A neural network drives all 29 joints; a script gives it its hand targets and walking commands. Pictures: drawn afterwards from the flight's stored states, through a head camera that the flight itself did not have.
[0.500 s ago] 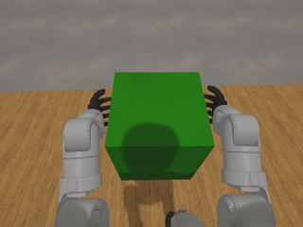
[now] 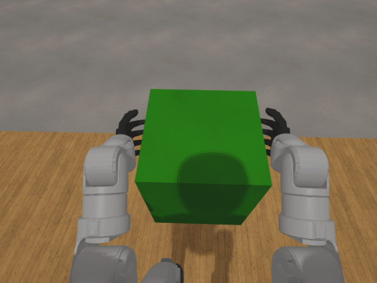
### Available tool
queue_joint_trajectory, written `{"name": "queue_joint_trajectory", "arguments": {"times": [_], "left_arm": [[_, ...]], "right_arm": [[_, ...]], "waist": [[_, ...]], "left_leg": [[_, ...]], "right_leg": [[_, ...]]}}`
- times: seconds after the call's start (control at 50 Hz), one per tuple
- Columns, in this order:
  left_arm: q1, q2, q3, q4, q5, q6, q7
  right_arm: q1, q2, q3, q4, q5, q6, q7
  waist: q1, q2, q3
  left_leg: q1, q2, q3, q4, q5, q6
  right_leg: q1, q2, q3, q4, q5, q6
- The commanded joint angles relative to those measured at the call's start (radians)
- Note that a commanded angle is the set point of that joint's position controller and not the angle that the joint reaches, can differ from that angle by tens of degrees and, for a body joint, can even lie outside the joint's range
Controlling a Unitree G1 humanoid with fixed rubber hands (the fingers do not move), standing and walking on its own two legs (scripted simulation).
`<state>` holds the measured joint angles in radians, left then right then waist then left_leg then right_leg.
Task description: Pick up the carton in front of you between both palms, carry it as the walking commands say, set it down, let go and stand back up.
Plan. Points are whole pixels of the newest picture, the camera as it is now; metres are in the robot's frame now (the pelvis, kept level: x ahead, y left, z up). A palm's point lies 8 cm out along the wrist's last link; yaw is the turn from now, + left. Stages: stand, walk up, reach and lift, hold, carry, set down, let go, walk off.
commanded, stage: carry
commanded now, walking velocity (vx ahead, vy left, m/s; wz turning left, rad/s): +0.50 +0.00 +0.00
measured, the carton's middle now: (200, 163) +0.36 +0.02 +0.04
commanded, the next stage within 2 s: none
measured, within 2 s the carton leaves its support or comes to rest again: neither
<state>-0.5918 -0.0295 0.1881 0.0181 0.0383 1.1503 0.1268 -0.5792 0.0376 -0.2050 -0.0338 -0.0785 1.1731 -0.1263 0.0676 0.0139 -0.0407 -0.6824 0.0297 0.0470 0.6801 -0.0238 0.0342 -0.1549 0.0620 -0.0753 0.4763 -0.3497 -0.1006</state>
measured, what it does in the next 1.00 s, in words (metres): goes down: left foot, then right foot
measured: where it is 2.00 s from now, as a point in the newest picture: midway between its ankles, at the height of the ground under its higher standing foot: (200, 127)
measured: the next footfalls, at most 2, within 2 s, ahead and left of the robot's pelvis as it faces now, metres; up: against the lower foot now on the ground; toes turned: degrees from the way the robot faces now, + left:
left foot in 0.10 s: +0.24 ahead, +0.08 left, -0.02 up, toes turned +3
right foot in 0.62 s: +0.56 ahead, -0.06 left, -0.05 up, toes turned -3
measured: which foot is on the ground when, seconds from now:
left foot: up 0.00-0.08, down 0.10-0.62, up 0.64-1.00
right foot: down 0.00-0.10, up 0.12-0.60, down 0.62-1.00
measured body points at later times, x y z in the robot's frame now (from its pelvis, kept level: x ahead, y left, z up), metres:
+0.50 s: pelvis +0.30 +0.02 -0.02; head +0.34 +0.03 +0.43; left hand +0.67 +0.16 +0.08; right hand +0.67 -0.14 +0.09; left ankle +0.20 +0.08 -0.75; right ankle +0.44 -0.11 -0.71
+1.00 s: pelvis +0.60 -0.01 -0.04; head +0.64 -0.02 +0.41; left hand +0.96 +0.16 +0.07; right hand +0.98 -0.14 +0.06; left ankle +0.73 +0.14 -0.72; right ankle +0.52 -0.06 -0.78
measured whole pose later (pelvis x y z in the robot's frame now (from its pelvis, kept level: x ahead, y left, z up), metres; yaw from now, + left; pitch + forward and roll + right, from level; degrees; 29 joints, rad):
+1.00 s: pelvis +0.60 -0.01 -0.04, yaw +0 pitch +6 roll +1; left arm -0.60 -0.02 0.20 0.03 0.04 1.16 0.13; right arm -0.60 0.04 -0.20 -0.01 -0.08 1.18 -0.13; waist 0.06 0.01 -0.03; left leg -0.73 0.05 0.02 0.82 -0.11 0.02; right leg -0.21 0.06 -0.08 0.48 -0.29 -0.11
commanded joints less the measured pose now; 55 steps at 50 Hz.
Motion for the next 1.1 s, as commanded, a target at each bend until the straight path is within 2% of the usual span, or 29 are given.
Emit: {"name": "queue_joint_trajectory", "arguments": {"times": [0.0,0.04,0.06,0.08,0.1,0.12,0.14,0.16,0.18,0.22,0.26,0.38,0.5,0.52,0.56,0.58,0.6,0.62,0.64,0.66,0.68,0.7,0.76,0.82,0.9,1.0,1.04,1.06,1.08], "left_arm": [[-0.641,-0.979,-0.674,-0.057,-0.435,0.012,-0.267],[-0.658,-0.993,-0.669,-0.015,-0.435,0.017,-0.270],[-0.674,-1.003,-0.668,0.002,-0.436,0.017,-0.272],[-0.691,-1.005,-0.661,0.014,-0.432,0.016,-0.274],[-0.703,-1.030,-0.655,0.041,-0.435,0.022,-0.275],[-0.703,-1.032,-0.638,0.053,-0.426,0.027,-0.272],[-0.740,-1.051,-0.639,0.047,-0.429,0.022,-0.267],[-0.775,-1.074,-0.637,0.029,-0.427,0.013,-0.260],[-0.790,-1.097,-0.633,0.010,-0.425,0.004,-0.251],[-0.781,-1.106,-0.627,-0.028,-0.408,-0.006,-0.229],[-0.733,-1.105,-0.629,-0.038,-0.389,-0.012,-0.211],[-0.682,-1.059,-0.669,-0.108,-0.358,-0.025,-0.185],[-0.641,-0.969,-0.667,-0.095,-0.342,0.009,-0.191],[-0.637,-0.958,-0.658,-0.077,-0.338,0.016,-0.197],[-0.611,-0.935,-0.629,-0.027,-0.328,0.025,-0.208],[-0.607,-0.929,-0.615,-0.007,-0.322,0.026,-0.215],[-0.590,-0.924,-0.593,0.022,-0.321,0.028,-0.225],[-0.622,-0.896,-0.572,0.051,-0.306,0.027,-0.227],[-0.587,-0.931,-0.569,0.092,-0.325,0.023,-0.234],[-0.618,-0.979,-0.579,0.061,-0.349,0.014,-0.245],[-0.697,-1.026,-0.604,0.006,-0.380,0.007,-0.254],[-0.774,-1.066,-0.628,-0.040,-0.413,0.002,-0.260],[-0.828,-1.113,-0.666,-0.108,-0.470,-0.006,-0.264],[-0.781,-1.099,-0.672,-0.128,-0.478,-0.005,-0.264],[-0.751,-1.055,-0.683,-0.148,-0.475,0.000,-0.265],[-0.671,-1.006,-0.668,-0.070,-0.442,0.016,-0.271],[-0.655,-1.003,-0.658,-0.023,-0.432,0.015,-0.273],[-0.656,-1.008,-0.654,-0.001,-0.429,0.013,-0.274],[-0.663,-1.019,-0.654,0.021,-0.430,0.011,-0.276]], "right_arm": [[-0.613,0.960,0.681,0.009,0.362,-0.002,0.192],[-0.610,0.946,0.653,0.057,0.352,0.006,0.202],[-0.600,0.942,0.635,0.084,0.347,0.007,0.207],[-0.591,0.935,0.616,0.103,0.344,0.007,0.214],[-0.603,0.922,0.593,0.135,0.338,0.007,0.218],[-0.589,0.931,0.579,0.175,0.338,0.000,0.222],[-0.585,0.974,0.586,0.179,0.358,-0.005,0.230],[-0.654,1.026,0.606,0.135,0.390,-0.014,0.239],[-0.728,1.071,0.629,0.088,0.425,-0.020,0.246],[-0.812,1.127,0.670,0.025,0.487,-0.030,0.252],[-0.805,1.141,0.684,-0.003,0.512,-0.035,0.253],[-0.728,1.095,0.709,-0.048,0.511,-0.040,0.253],[-0.637,1.010,0.698,-0.001,0.470,-0.017,0.251],[-0.633,1.005,0.694,0.019,0.465,-0.015,0.252],[-0.644,1.002,0.688,0.060,0.459,-0.010,0.256],[-0.644,1.005,0.687,0.081,0.459,-0.009,0.258],[-0.660,0.999,0.677,0.093,0.456,-0.010,0.259],[-0.682,1.041,0.672,0.129,0.457,0.000,0.257],[-0.676,1.032,0.654,0.135,0.445,0.002,0.254],[-0.725,1.061,0.662,0.115,0.448,-0.004,0.252],[-0.763,1.087,0.658,0.088,0.449,-0.013,0.247],[-0.780,1.099,0.657,0.064,0.448,-0.019,0.239],[-0.745,1.114,0.660,0.030,0.428,-0.028,0.209],[-0.679,1.095,0.664,0.014,0.402,-0.033,0.189],[-0.671,1.050,0.688,-0.030,0.389,-0.032,0.177],[-0.627,0.996,0.680,0.013,0.365,-0.007,0.184],[-0.620,0.984,0.666,0.049,0.355,0.001,0.196],[-0.618,0.981,0.655,0.071,0.351,0.003,0.202],[-0.617,0.978,0.642,0.095,0.346,0.003,0.207]], "waist": [[0.045,-0.136,-0.326],[-0.019,-0.148,-0.355],[-0.066,-0.113,-0.401],[-0.097,-0.032,-0.465],[-0.074,0.165,-0.542],[-0.142,0.294,-0.590],[-0.129,0.206,-0.531],[-0.132,0.121,-0.483],[-0.113,0.044,-0.438],[-0.090,0.038,-0.428],[-0.087,0.056,-0.442],[-0.130,0.087,-0.428],[-0.172,0.099,-0.359],[-0.160,0.111,-0.350],[-0.085,0.113,-0.391],[-0.043,0.069,-0.432],[-0.027,-0.042,-0.491],[-0.029,-0.261,-0.568],[0.008,-0.277,-0.596],[0.005,-0.213,-0.527],[-0.009,-0.112,-0.476],[-0.025,-0.071,-0.435],[-0.039,-0.084,-0.435],[-0.025,-0.099,-0.445],[-0.003,-0.109,-0.422],[0.039,-0.115,-0.360],[0.051,-0.129,-0.324],[0.039,-0.142,-0.313],[0.007,-0.152,-0.325]], "left_leg": [[0.046,-0.067,0.080,-0.188,0.113,0.033],[0.272,-0.087,0.100,-0.253,0.129,0.063],[0.454,-0.078,0.109,-0.291,0.175,0.065],[0.690,0.048,-0.022,-0.221,0.258,0.067],[0.963,0.313,-0.341,-0.066,0.602,0.149],[1.048,0.382,-0.620,-0.163,0.261,0.314],[0.981,0.321,-0.602,-0.224,0.046,0.292],[0.898,0.280,-0.535,-0.242,-0.003,0.257],[0.803,0.255,-0.466,-0.264,0.037,0.225],[0.677,0.227,-0.380,-0.297,0.024,0.197],[0.666,0.212,-0.322,-0.293,0.096,0.196],[0.809,0.166,-0.204,-0.237,0.434,0.170],[0.842,0.086,-0.102,-0.181,0.506,0.129],[0.819,0.088,-0.091,-0.161,0.516,0.117],[0.752,0.078,-0.039,0.009,0.582,0.071],[0.639,0.055,-0.001,0.164,0.455,0.045],[0.403,0.020,-0.001,0.355,0.015,0.028],[0.053,-0.110,-0.031,0.629,-0.566,-0.025],[-0.064,-0.104,-0.079,0.756,-0.575,-0.006],[-0.102,-0.060,-0.090,0.745,-0.520,0.011],[-0.092,-0.038,-0.091,0.694,-0.455,0.014],[-0.069,-0.014,-0.085,0.635,-0.414,0.012],[0.003,0.008,-0.062,0.512,-0.349,-0.006],[-0.073,0.020,-0.040,0.407,-0.282,-0.019],[-0.139,0.018,-0.011,0.254,-0.150,-0.023],[-0.074,-0.043,0.055,-0.034,0.038,-0.002],[-0.005,-0.059,0.075,-0.154,0.099,0.021],[0.067,-0.064,0.078,-0.203,0.110,0.039],[0.176,-0.072,0.085,-0.234,0.116,0.056]], "right_leg": [[0.328,-0.193,0.125,0.023,0.851,-0.058],[0.257,-0.194,0.091,0.148,0.938,-0.019],[0.184,-0.168,0.040,0.296,0.872,0.011],[-0.015,-0.137,0.030,0.493,0.551,0.037],[-0.303,-0.056,0.037,0.677,-0.112,0.069],[-0.533,0.032,0.083,0.924,-0.267,0.085],[-0.617,-0.013,0.120,0.942,-0.209,0.056],[-0.634,-0.037,0.115,0.913,-0.155,0.049],[-0.619,-0.070,0.111,0.851,-0.102,0.054],[-0.541,-0.104,0.102,0.761,-0.052,0.070],[-0.540,-0.109,0.079,0.700,-0.028,0.087],[-0.664,-0.107,0.033,0.464,0.168,0.086],[-0.516,-0.033,-0.051,0.071,0.429,0.046],[-0.442,-0.025,-0.054,0.012,0.457,0.030],[-0.183,-0.002,-0.082,-0.076,0.491,0.006],[0.016,-0.039,-0.069,-0.087,0.536,0.000],[0.257,-0.219,0.130,0.043,0.743,-0.006],[0.560,-0.482,0.525,0.119,0.899,-0.185],[0.552,-0.470,0.664,0.023,0.551,-0.249],[0.448,-0.401,0.602,-0.019,0.407,-0.202],[0.347,-0.367,0.527,-0.045,0.367,-0.163],[0.252,-0.351,0.466,-0.070,0.393,-0.142],[0.144,-0.311,0.358,-0.108,0.383,-0.123],[0.218,-0.295,0.292,-0.078,0.565,-0.128],[0.305,-0.266,0.234,-0.045,0.756,-0.101],[0.350,-0.197,0.150,-0.001,0.844,-0.073],[0.343,-0.194,0.137,0.008,0.833,-0.064],[0.314,-0.199,0.129,0.026,0.854,-0.051],[0.279,-0.201,0.115,0.077,0.906,-0.032]]}}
